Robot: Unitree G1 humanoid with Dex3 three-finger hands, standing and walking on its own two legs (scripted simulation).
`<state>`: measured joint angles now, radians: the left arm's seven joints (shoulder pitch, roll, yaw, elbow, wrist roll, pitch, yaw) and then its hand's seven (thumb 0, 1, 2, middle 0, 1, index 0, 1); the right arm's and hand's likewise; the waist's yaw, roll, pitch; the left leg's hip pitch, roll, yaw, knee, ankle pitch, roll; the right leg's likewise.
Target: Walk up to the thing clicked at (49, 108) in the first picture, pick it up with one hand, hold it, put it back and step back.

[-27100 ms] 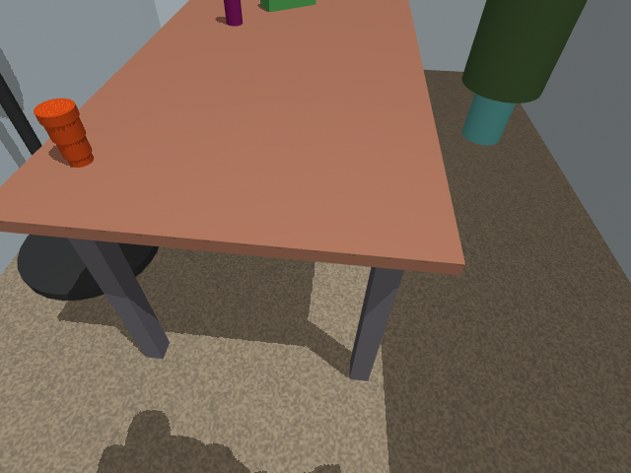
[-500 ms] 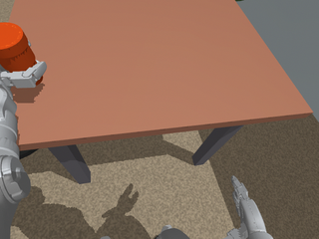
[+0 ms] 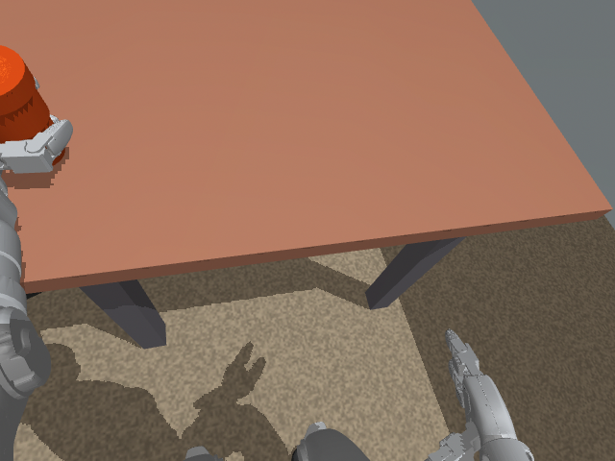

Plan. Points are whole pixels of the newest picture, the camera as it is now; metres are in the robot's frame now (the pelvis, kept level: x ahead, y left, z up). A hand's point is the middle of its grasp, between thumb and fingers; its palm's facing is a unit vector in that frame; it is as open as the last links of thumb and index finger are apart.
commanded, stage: lower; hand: left
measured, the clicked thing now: (15, 117) +0.53 +0.23 +0.10
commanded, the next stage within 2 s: loosen in 0.08 s
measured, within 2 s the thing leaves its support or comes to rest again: rests again in 0.08 s
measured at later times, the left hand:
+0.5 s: hand (27, 124) +0.54 +0.23 +0.09, palm faces +0.23 -0.97 +0.01, open 9.3 cm
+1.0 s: hand out of the picture +0.55 +0.25 +0.12, palm faces +0.29 -0.96 +0.03, open 17.2 cm
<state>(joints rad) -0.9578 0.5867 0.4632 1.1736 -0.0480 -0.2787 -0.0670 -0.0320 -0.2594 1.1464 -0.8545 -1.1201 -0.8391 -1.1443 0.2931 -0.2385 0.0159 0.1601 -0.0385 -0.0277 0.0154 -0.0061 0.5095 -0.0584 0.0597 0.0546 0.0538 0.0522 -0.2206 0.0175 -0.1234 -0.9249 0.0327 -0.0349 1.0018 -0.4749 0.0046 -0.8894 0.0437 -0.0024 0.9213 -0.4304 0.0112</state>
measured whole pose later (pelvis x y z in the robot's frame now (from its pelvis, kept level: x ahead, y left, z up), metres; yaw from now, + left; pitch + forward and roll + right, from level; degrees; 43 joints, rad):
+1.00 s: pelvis -0.01 +0.00 -0.01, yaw +0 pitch +23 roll -3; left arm -1.06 0.69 0.52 1.19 -0.02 -0.27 -0.05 -0.02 -0.58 0.10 -0.13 -0.11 -0.13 -0.12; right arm 0.31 -0.26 0.00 0.06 -0.04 0.03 0.01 -0.01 0.54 -0.05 0.06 0.06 0.06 0.05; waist -0.26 0.01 -0.13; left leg -0.98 0.04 -0.03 1.06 -0.49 0.00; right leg -0.95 0.05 0.00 0.98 -0.44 0.01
